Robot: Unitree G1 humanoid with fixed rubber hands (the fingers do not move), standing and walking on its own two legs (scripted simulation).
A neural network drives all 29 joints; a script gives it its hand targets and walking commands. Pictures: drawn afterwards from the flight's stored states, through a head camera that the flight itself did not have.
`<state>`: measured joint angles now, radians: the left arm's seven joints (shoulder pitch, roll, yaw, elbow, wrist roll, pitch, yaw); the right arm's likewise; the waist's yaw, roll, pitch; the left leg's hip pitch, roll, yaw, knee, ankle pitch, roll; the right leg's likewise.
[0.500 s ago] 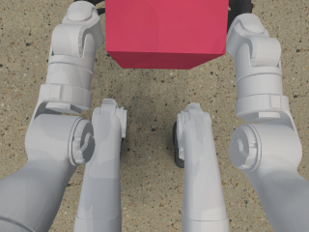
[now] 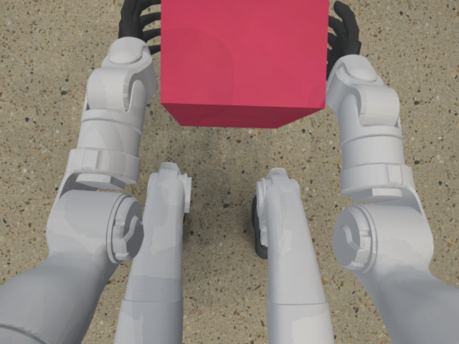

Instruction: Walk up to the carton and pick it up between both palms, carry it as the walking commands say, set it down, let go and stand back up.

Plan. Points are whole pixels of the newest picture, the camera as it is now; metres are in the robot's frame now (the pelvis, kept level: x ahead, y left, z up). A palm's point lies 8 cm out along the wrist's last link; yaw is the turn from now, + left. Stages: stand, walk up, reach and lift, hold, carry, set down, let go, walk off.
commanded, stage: reach and lift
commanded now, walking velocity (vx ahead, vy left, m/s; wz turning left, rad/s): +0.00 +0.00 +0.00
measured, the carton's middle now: (236, 54) +0.53 +0.00 -0.11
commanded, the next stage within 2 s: none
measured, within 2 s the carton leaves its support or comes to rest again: neither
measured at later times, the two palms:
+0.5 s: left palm (112, 31) +0.48 +0.15 +0.03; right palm (370, 48) +0.48 -0.14 +0.04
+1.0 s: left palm (70, 8) +0.46 +0.15 +0.11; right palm (420, 28) +0.46 -0.14 +0.12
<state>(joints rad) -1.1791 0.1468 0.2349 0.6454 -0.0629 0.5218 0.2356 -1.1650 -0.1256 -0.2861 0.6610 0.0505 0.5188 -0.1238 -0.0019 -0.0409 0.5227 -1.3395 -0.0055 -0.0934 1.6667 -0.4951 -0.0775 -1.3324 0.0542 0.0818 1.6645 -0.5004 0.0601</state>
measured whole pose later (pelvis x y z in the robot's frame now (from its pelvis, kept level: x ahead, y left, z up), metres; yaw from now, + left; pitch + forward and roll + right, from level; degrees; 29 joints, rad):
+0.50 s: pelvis +0.00 +0.00 +0.06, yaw +1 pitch +4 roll -1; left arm -1.08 0.11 0.23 0.61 -0.05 0.54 0.23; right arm -1.07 -0.10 -0.29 0.61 0.03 0.55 -0.12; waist 0.00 -0.04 0.52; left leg -1.08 -0.01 -0.09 1.44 -0.44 -0.07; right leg -1.07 0.04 0.08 1.43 -0.44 0.06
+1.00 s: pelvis +0.00 +0.00 +0.12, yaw +1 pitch -1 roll -1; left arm -0.98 0.07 0.23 0.61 -0.03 0.55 0.23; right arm -0.97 -0.07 -0.29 0.61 0.01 0.56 -0.11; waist 0.00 -0.03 0.50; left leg -0.81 -0.01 -0.09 1.18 -0.35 -0.06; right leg -0.79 0.03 0.08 1.17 -0.36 0.06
